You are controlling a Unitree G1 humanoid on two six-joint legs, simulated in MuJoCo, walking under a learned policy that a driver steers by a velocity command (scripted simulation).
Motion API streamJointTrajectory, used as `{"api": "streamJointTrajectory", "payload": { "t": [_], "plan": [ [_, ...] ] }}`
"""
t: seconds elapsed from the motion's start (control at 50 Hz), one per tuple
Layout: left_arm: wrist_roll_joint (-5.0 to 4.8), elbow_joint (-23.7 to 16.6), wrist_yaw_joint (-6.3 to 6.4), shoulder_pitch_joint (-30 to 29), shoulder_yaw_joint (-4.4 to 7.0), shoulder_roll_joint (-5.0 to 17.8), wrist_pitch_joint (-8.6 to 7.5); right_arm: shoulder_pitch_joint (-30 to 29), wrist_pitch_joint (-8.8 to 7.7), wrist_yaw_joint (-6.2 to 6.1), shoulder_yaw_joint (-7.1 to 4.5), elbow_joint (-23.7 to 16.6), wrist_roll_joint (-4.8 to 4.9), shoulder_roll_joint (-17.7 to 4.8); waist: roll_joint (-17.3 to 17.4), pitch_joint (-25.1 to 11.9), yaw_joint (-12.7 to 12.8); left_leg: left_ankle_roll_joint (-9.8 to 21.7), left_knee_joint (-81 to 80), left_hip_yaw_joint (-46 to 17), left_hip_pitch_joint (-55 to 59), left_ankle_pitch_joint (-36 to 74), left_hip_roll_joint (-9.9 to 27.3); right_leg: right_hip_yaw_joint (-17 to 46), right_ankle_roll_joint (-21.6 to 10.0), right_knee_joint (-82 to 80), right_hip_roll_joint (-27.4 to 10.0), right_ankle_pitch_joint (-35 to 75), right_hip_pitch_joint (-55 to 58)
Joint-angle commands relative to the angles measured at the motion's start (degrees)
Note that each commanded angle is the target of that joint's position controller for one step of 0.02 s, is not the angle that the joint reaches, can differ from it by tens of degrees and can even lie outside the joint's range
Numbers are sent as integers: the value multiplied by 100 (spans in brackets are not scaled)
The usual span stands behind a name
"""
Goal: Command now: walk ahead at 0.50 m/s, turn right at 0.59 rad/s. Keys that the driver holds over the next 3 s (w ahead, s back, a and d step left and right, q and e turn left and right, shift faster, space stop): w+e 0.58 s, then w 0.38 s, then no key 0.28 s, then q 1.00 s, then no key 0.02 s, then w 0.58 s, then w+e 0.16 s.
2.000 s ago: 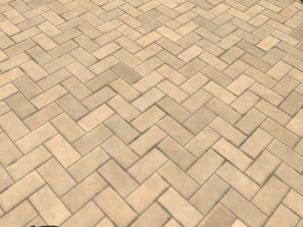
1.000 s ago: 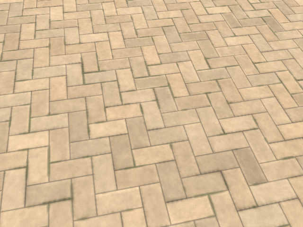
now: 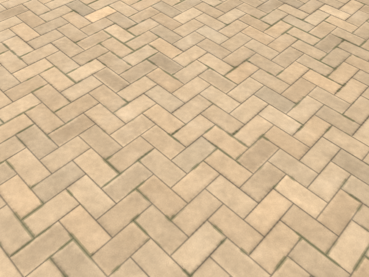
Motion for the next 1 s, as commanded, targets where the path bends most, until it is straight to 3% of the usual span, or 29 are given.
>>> {"api": "streamJointTrajectory", "payload": {
  "t": [0.02,0.1,0.18,0.22,0.24,0.26,0.28,0.3,0.32,0.34,0.36,0.38,0.4,0.48,0.56,0.62,0.66,0.72,0.74,0.76,0.78,0.8,0.82,0.84,0.86,0.9,0.92,0.96,1.0],
  "plan": [
    [15,-459,-47,-191,12,134,-62,-303,-86,-26,-229,-271,1,-915,759,22,94,951,-1049,-943,455,1289,1633,168,66,-549,-274,682,-631],
    [10,-582,-185,-864,-49,10,-146,-181,-7,-55,-249,-90,51,-1063,676,173,-151,740,-1012,-175,609,1576,1500,-198,-50,-1823,-157,1662,-289],
    [-15,-808,-309,-1310,-28,71,-145,45,106,-53,-312,93,168,-1267,713,333,-209,587,-776,144,1160,2135,1714,-510,-314,-2484,-8,1262,-126],
    [26,-831,-326,-1091,72,255,-115,6,174,-84,-368,103,222,-1440,875,102,35,467,-98,379,1388,3948,1733,-812,-558,-2619,319,663,448],
    [39,-743,-313,-630,173,426,-90,-23,217,-108,-392,98,245,-1518,923,-194,335,395,639,509,1381,4833,1681,-963,-714,-2712,557,474,1096],
    [23,-498,-261,303,341,689,-64,-87,246,-133,-363,72,260,-1455,794,-669,856,234,1803,689,945,4957,1498,-1010,-931,-3070,801,838,2408],
    [-4,-279,-141,1263,523,1118,-2,22,217,-150,-249,-28,114,-1181,221,-1201,1234,-11,3541,683,-489,3174,1277,23,-1252,-3113,246,963,4212],
    [-31,-366,-115,959,562,1763,-65,532,71,-69,21,-400,-99,-363,-1298,-1697,427,-335,5511,112,-2993,-2153,66,3431,-2318,-3730,-1230,-13,5842],
    [-8,-507,-149,1186,430,1274,-156,-64,-128,14,-48,-450,105,-896,-637,-2328,950,-263,6073,-1086,-3572,-2200,82,4442,-2450,-4480,-1493,-786,6048],
    [36,-404,-165,1004,332,975,-238,-561,-220,52,-106,-610,297,-1107,-386,-1444,965,-166,5934,-1054,-3975,-1610,324,3597,-2163,-4573,-1327,-394,5473],
    [20,-404,-158,688,282,837,-275,-631,-269,23,-67,-601,223,-1025,47,-939,713,-123,5422,-1026,-3736,-1106,563,2895,-1965,-4562,-1062,205,4611],
    [46,-456,-146,309,231,688,-276,-628,-270,-18,-90,-540,68,-1028,202,-637,468,-169,4947,-1013,-3347,-849,713,2383,-1825,-4590,-840,892,3848],
    [117,-537,-125,86,180,573,-281,-521,-212,-16,-122,-508,13,-1069,106,-535,264,-205,4712,-1051,-2944,-672,812,2079,-1786,-4700,-693,1430,3330],
    [87,-396,-2,111,199,672,-317,-644,-11,-22,-57,-534,-64,-780,116,-307,142,-523,3757,-851,-2604,-176,712,1471,-1824,-4936,-443,2258,2399],
    [28,-200,106,416,233,772,-254,-1572,-24,37,62,-738,-32,-521,-54,-102,486,-604,1969,-798,-2224,1369,385,1106,-1458,-4862,-60,1608,2066],
    [1,-12,116,718,230,770,-237,-1937,-82,121,60,-818,65,-582,-140,-81,668,-542,1314,-833,-1883,1837,244,1308,-1345,-4743,-203,1120,2232],
    [-7,116,117,872,197,664,-229,-1978,-122,166,15,-841,70,-703,-189,-58,687,-407,1042,-918,-1886,1666,270,1554,-1286,-4474,-392,1006,2655],
    [32,208,110,833,201,657,-178,-1601,-167,168,-74,-786,62,-835,-407,-49,447,-97,776,-759,-1452,953,209,1767,-1136,-4004,-526,1582,3040],
    [46,197,98,804,159,540,-171,-1134,-185,136,-152,-665,23,-951,-368,-294,212,74,609,-656,-763,915,153,1632,-1012,-3484,-282,2218,3034],
    [104,122,85,783,59,306,-179,-374,-211,107,-226,-582,-52,-1176,-76,-1010,-136,419,802,-1217,508,1050,772,1322,-816,-2237,10,2035,2613],
    [-11,87,98,1494,-38,23,-236,394,-161,101,-381,-398,-114,-1688,1342,-1908,-89,1349,614,-3424,2612,120,1922,584,-320,-169,816,533,728],
    [-34,111,107,1559,-49,200,-287,678,-120,179,-332,-231,64,-1392,1977,-1891,-158,1572,-214,-5051,2890,-1320,2351,672,-211,783,919,-1708,-354],
    [-83,75,94,992,58,610,-296,416,-97,169,-219,-260,147,-1024,1291,-1039,-247,1341,-351,-4583,2280,-1973,2232,807,-236,1187,618,-1375,-835],
    [-41,-36,95,488,52,632,-295,77,-50,148,-160,-334,92,-889,843,-541,-190,1163,-410,-3828,1570,-1635,2009,529,-252,1126,369,-951,-814],
    [52,-125,81,178,47,565,-319,-155,-18,142,-110,-327,40,-773,658,-131,-78,1136,-569,-3292,905,-1062,1773,372,-258,760,185,-625,-747],
    [82,-83,46,256,46,382,-319,-336,-38,126,-37,-315,-21,-605,880,-41,170,1045,-799,-2647,295,-158,1429,273,-240,208,-88,-221,-230],
    [75,-40,35,332,24,272,-307,-318,-53,123,-34,-281,7,-601,950,-92,212,1075,-877,-2414,203,179,1352,188,-209,33,-114,-162,-115],
    [109,-101,36,147,-27,135,-302,-218,-76,99,-73,-188,63,-765,902,-55,201,1177,-1028,-2060,146,800,1353,61,-116,-466,-169,90,-205],
    [166,-170,42,-172,-84,18,-327,-223,-43,64,-95,-108,53,-891,755,15,166,1146,-964,-1570,82,2330,1280,-66,-5,-1254,-133,556,-68]
  ]
}}
Next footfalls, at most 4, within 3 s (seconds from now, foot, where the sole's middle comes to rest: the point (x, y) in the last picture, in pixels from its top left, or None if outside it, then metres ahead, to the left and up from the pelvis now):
0.28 right None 0.30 -0.16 -0.78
0.76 left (193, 238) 0.63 -0.05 -0.78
1.22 right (269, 208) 0.74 -0.37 -0.78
1.62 left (207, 203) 0.77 -0.12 -0.78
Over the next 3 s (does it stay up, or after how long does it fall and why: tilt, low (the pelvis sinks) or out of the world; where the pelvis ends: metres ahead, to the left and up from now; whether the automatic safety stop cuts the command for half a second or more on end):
stays up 0.96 -0.18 -0.03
